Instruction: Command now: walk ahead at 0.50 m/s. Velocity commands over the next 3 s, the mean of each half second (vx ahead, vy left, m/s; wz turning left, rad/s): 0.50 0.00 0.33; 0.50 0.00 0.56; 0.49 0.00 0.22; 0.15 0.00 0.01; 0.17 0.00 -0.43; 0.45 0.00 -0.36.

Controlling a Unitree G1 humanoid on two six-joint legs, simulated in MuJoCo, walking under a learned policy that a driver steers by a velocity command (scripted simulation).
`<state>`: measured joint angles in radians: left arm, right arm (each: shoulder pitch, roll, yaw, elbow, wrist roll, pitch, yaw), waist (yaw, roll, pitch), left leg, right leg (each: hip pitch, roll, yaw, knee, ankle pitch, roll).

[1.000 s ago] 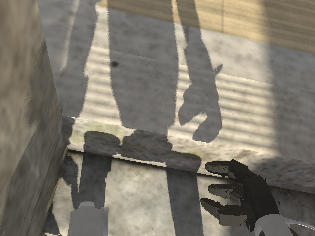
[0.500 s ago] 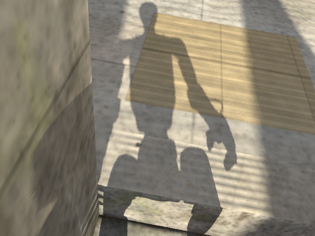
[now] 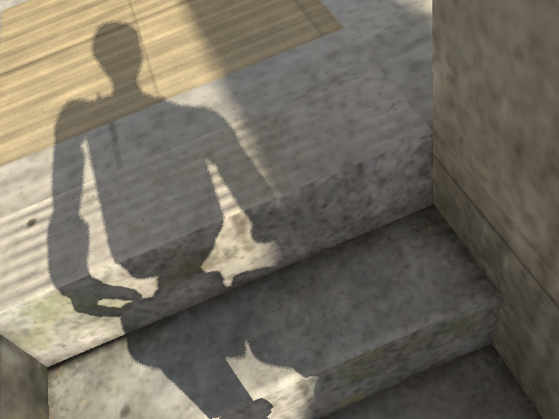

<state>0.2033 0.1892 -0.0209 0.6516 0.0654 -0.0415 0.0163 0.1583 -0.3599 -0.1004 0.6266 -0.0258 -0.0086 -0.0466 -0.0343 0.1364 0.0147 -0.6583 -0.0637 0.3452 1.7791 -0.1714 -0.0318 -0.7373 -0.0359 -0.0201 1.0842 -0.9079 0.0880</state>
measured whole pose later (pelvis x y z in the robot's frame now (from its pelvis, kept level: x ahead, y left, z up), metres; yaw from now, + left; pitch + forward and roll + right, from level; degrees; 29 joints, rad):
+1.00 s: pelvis -0.69 -0.31 -0.71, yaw +25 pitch +0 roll -17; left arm -0.34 0.10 -0.02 0.23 -0.09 0.00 0.06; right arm 0.76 -0.30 -0.01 0.94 0.00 0.07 0.05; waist -0.17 0.26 0.15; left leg 0.00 0.33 0.07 0.31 0.38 0.25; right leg -1.32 -0.34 -0.39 1.86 -0.65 0.16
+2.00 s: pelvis -1.15 -0.25 -1.11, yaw +28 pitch +1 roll -6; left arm 0.33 0.20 -0.03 0.80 0.03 0.07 0.09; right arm 0.05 -0.12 0.03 0.57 0.02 0.00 -0.03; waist 0.09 0.03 0.10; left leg -0.70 0.08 -0.23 1.51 -0.42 -0.08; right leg -0.22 0.07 -0.19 0.59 -0.36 -0.04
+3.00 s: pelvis -1.17 -0.30 -1.22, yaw +7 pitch +5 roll +8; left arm 0.48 0.17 0.04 1.07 -0.01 -0.03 0.01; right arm -0.04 -0.06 0.04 0.63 0.00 -0.05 -0.02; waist 0.00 -0.09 -0.05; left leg -0.81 -0.04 0.16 1.33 -0.58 0.06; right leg 0.00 -0.13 -0.01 0.24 0.11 -0.14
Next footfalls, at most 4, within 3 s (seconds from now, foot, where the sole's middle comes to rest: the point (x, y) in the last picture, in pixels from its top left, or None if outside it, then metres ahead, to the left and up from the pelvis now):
0.18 left None -0.19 0.02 -1.04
0.34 right None -0.18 -0.32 -1.04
1.04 left None -0.89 -0.32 -1.66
1.24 right None -0.88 -0.49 -1.66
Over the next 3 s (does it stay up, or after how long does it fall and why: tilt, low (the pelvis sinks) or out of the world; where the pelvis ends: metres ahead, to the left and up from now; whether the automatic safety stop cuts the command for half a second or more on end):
stays up -1.17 -0.30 -1.22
